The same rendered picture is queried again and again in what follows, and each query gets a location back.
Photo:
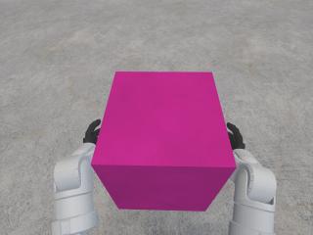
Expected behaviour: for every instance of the carton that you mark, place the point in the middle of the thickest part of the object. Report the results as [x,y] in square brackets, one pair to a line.
[163,144]

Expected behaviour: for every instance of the robot left forearm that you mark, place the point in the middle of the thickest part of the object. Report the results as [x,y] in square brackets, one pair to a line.
[74,208]

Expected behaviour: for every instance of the robot right forearm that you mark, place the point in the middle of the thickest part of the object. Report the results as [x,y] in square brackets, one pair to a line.
[254,196]

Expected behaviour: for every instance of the robot right hand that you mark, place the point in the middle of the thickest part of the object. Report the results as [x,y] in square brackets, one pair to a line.
[236,139]

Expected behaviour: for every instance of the robot left hand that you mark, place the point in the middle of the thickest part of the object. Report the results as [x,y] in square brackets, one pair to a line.
[91,136]

